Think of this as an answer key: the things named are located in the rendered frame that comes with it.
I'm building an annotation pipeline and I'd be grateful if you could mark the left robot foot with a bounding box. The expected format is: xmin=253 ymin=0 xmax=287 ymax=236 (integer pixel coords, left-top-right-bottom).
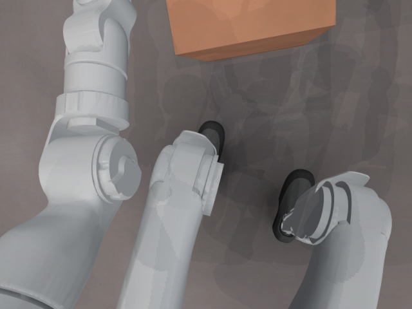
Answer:
xmin=198 ymin=121 xmax=225 ymax=162

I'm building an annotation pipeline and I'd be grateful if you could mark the carton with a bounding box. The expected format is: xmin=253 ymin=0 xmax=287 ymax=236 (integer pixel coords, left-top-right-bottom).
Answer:
xmin=166 ymin=0 xmax=336 ymax=62

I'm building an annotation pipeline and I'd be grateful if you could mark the left robot forearm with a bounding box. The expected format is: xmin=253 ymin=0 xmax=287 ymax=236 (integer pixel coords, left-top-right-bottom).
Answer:
xmin=39 ymin=0 xmax=136 ymax=180

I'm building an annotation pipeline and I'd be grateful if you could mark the robot left upper arm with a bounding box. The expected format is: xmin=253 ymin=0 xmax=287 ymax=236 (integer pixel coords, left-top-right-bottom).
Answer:
xmin=0 ymin=133 xmax=142 ymax=309

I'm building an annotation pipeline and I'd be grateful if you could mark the right robot foot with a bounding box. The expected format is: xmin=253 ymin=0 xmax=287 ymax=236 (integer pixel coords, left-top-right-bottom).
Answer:
xmin=272 ymin=169 xmax=315 ymax=243

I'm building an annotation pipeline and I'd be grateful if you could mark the robot foot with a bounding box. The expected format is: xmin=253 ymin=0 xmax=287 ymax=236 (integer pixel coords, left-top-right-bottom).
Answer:
xmin=198 ymin=121 xmax=225 ymax=162
xmin=272 ymin=169 xmax=315 ymax=243

